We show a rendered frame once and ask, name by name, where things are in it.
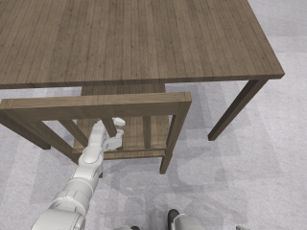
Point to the robot right thigh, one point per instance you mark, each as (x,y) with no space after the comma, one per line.
(185,223)

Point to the chair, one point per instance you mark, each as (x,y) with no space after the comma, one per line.
(145,108)

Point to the robot left upper arm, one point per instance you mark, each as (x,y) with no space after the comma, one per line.
(55,219)

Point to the left robot forearm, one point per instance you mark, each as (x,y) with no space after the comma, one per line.
(80,187)

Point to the table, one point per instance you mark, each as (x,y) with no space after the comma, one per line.
(77,43)

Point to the robot right foot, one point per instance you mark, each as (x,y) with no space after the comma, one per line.
(171,215)

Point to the left robot hand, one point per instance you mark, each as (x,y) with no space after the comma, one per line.
(99,136)

